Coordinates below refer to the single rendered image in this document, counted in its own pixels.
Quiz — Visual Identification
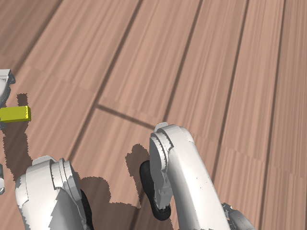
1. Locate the small box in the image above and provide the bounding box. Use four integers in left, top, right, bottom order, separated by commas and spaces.
0, 106, 31, 123

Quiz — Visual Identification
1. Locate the left robot hand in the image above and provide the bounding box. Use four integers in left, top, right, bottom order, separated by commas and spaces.
0, 69, 16, 130

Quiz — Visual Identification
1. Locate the right robot foot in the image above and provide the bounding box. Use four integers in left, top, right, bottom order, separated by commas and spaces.
140, 160, 171, 221

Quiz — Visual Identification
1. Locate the left robot foot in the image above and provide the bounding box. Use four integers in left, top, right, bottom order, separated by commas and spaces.
81, 189, 94, 230

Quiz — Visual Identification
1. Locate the right robot hand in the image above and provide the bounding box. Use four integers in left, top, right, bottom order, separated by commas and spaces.
222, 203, 256, 230

